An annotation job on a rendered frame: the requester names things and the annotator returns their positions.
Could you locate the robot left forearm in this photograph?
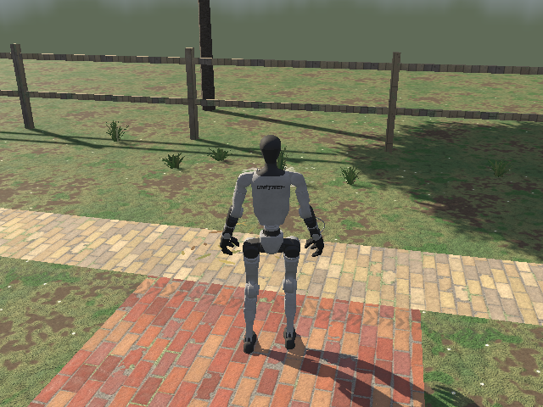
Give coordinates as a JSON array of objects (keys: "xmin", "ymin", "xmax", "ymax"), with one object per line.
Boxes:
[{"xmin": 221, "ymin": 205, "xmax": 238, "ymax": 239}]

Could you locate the robot right forearm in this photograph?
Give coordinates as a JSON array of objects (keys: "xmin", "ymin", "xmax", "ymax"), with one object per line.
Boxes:
[{"xmin": 304, "ymin": 206, "xmax": 322, "ymax": 241}]

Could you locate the robot right upper arm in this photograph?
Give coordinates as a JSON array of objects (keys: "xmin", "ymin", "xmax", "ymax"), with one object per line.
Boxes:
[{"xmin": 288, "ymin": 171, "xmax": 312, "ymax": 219}]

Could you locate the right robot hand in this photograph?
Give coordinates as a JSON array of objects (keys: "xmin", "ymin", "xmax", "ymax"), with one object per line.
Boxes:
[{"xmin": 305, "ymin": 237, "xmax": 324, "ymax": 257}]

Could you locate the left robot hand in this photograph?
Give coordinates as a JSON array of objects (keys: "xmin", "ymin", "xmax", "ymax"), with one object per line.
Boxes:
[{"xmin": 220, "ymin": 236, "xmax": 239, "ymax": 255}]

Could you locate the right robot thigh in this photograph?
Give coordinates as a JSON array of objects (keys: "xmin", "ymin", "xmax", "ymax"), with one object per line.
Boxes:
[{"xmin": 283, "ymin": 236, "xmax": 300, "ymax": 293}]

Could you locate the robot left upper arm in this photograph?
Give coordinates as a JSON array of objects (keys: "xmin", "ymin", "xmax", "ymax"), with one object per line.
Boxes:
[{"xmin": 230, "ymin": 172, "xmax": 253, "ymax": 218}]

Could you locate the left robot foot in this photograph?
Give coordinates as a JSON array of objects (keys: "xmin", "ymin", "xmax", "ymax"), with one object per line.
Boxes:
[{"xmin": 244, "ymin": 331, "xmax": 256, "ymax": 354}]

